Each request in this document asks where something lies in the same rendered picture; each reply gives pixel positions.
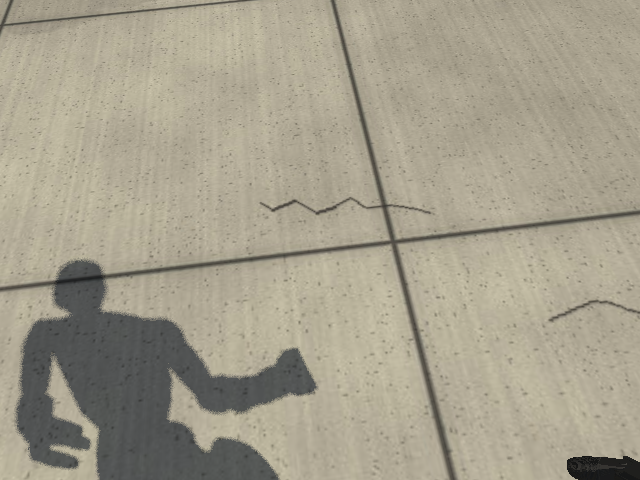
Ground robot right hand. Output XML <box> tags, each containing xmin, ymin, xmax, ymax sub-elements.
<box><xmin>567</xmin><ymin>456</ymin><xmax>640</xmax><ymax>480</ymax></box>

